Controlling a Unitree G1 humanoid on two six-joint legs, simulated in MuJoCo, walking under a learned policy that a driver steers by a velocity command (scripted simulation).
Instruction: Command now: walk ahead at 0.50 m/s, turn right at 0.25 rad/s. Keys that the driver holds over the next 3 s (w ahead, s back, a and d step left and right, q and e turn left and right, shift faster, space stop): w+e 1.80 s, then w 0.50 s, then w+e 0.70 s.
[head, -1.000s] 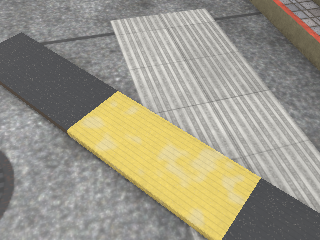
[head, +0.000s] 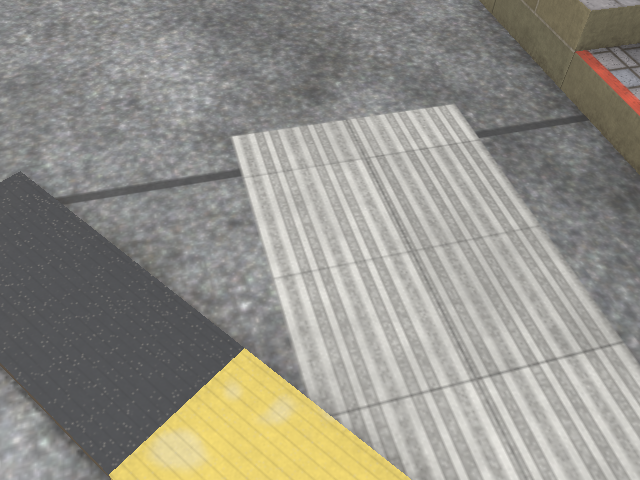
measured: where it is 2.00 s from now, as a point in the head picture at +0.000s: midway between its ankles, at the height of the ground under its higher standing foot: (507, 321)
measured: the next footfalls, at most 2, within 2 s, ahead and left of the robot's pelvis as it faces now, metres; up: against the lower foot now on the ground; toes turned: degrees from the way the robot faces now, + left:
right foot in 0.36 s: +0.35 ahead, -0.15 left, +0.04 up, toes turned -13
left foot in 0.86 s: +0.64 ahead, -0.03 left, +0.04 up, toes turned -33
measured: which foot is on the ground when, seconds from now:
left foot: down 0.00-0.36, up 0.38-0.84, down 0.86-1.00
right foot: up 0.00-0.34, down 0.36-0.88, up 0.90-1.00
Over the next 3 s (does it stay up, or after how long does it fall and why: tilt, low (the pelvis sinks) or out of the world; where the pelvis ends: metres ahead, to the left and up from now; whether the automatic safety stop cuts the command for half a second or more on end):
stays up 1.06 -0.93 0.00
